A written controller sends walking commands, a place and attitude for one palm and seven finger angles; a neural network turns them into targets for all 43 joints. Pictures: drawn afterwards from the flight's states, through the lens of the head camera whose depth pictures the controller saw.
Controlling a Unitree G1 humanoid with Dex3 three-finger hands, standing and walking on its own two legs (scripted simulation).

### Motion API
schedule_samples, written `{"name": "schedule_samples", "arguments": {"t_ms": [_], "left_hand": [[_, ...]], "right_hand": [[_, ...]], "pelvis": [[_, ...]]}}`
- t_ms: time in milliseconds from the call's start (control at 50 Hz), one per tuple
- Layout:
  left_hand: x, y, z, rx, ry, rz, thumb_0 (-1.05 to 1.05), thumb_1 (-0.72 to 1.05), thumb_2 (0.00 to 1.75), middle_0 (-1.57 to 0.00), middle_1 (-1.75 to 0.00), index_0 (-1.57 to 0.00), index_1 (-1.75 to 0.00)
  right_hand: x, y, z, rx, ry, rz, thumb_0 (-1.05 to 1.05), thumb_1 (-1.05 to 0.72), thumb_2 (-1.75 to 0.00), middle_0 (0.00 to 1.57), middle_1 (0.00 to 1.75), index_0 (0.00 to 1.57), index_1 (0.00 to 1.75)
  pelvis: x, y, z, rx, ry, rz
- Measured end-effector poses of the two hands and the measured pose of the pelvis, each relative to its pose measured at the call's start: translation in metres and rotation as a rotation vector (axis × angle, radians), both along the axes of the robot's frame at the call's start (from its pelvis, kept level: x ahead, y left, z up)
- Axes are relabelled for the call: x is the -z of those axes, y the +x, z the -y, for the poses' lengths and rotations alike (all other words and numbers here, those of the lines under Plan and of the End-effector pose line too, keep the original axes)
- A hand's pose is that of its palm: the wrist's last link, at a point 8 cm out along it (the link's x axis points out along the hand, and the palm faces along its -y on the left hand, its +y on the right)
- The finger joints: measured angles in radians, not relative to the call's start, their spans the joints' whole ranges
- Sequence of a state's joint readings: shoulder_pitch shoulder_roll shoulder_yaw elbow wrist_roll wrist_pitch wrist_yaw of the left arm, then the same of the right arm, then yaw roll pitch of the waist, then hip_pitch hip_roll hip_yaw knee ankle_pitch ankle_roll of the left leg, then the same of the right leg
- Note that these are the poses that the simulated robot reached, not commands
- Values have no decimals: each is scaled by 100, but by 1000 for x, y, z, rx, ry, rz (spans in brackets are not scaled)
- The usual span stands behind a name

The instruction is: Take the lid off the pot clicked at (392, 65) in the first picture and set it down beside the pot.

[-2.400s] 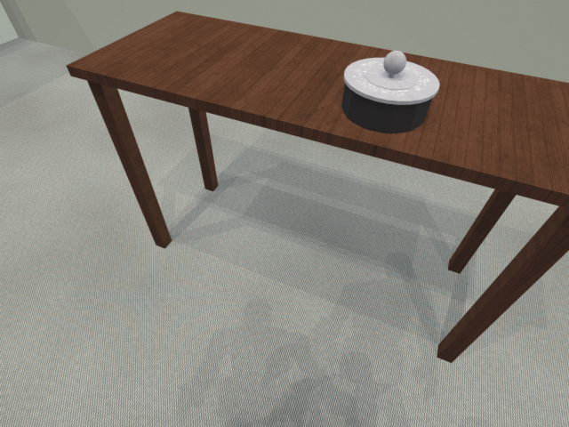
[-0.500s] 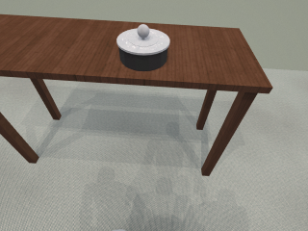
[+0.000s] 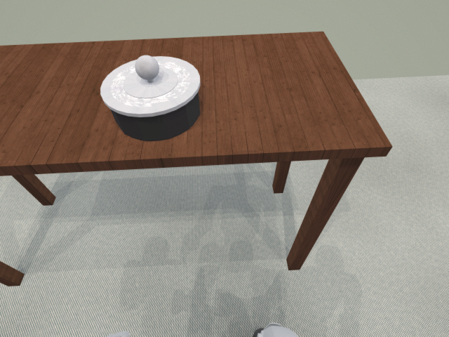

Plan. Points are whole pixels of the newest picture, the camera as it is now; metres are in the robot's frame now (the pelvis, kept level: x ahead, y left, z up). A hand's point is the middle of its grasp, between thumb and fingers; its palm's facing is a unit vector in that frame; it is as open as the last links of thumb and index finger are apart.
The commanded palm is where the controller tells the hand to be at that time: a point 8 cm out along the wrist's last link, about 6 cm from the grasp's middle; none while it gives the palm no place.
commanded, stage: come to a stop and stand still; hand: left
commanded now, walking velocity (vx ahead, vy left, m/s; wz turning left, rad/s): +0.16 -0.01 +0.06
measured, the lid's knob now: (147, 67) +0.58 +0.15 +0.18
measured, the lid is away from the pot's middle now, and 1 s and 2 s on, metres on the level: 0.00 0.00 0.00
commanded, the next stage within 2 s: look again from close up in 1.18 s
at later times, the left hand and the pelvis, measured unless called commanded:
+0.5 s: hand out of the picture +0.09 +0.19 -0.17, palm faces +0.13 -0.96 -0.24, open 7.3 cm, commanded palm none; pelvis +0.08 +0.00 +0.01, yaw +2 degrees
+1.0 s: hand out of the picture +0.06 +0.20 -0.16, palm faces +0.04 -0.98 -0.21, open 7.4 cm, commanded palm none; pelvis +0.02 +0.00 +0.01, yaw +1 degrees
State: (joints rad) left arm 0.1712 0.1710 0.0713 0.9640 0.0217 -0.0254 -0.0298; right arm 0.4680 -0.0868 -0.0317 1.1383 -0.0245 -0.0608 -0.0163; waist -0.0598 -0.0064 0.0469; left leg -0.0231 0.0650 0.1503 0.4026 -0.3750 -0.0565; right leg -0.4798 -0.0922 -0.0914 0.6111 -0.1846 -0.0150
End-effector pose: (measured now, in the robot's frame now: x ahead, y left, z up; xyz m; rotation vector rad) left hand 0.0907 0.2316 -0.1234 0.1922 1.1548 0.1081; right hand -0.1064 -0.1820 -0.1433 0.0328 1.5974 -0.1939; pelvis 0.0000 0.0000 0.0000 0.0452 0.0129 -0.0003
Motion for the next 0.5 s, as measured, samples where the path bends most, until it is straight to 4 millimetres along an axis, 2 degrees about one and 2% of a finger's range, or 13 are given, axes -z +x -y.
{"name": "schedule_samples", "arguments": {"t_ms": [40,80,140,240,320,380,440,500], "left_hand": [[5,21,11,-3,13,38,0,92,90,-19,-30,-19,-30],[5,30,22,-28,9,48,0,91,90,-19,-30,-19,-30],[1,31,34,-82,-1,26,0,92,90,-20,-30,-20,-30],[-7,31,32,-123,36,-16,-2,95,90,-20,-30,-20,-30],[-3,21,29,-139,35,-76,-1,94,90,-20,-30,-20,-30],[0,9,23,-161,32,-115,-1,93,90,-20,-30,-20,-30],[4,-5,14,-179,28,-151,0,92,90,-20,-30,-20,-30],[10,-17,0,-191,19,-177,0,91,90,-20,-30,-20,-30]], "right_hand": [[12,15,15,-11,12,-25,0,-90,-90,20,30,21,30],[15,41,32,-37,1,-22,0,-90,-90,20,30,21,30],[10,93,58,-78,-44,49,0,-90,-90,20,30,20,30],[-2,187,84,-138,-112,207,0,-91,-90,20,30,20,30],[-7,248,86,-171,-129,310,0,-91,-90,19,30,20,30],[-12,283,79,-200,-134,369,0,-91,-90,19,30,20,30],[-19,306,67,-227,-137,414,0,-91,-90,19,30,20,30],[-24,318,51,-250,-142,447,0,-91,-90,19,30,20,30]], "pelvis": [[10,16,12,-8,-2,4],[10,28,19,-22,-19,14],[1,46,26,-34,-32,16],[-9,68,33,-37,-34,6],[-9,78,30,-28,-37,8],[-9,80,24,-27,-38,11],[-8,79,16,-31,-36,10],[-6,76,5,-38,-38,7]]}}
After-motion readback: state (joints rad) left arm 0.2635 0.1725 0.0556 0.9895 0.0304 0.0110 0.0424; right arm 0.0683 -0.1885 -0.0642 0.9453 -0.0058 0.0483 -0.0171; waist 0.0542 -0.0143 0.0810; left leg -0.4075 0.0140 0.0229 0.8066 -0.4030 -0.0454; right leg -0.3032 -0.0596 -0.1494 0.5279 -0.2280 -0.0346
